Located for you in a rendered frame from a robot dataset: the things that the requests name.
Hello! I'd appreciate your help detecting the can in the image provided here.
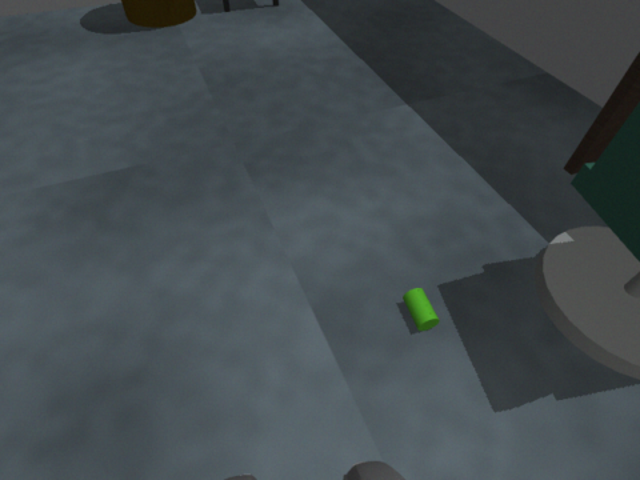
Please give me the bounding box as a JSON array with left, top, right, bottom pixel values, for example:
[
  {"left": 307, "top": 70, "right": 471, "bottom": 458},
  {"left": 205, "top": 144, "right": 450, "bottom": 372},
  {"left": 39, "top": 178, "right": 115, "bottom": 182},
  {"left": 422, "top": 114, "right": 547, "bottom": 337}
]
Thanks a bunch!
[{"left": 403, "top": 288, "right": 439, "bottom": 331}]

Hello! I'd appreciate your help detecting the office chair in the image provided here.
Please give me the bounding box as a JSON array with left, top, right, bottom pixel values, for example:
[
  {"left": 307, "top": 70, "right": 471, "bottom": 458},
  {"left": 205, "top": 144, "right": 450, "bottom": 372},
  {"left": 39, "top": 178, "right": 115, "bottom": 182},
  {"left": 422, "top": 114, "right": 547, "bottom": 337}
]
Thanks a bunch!
[{"left": 534, "top": 102, "right": 640, "bottom": 380}]

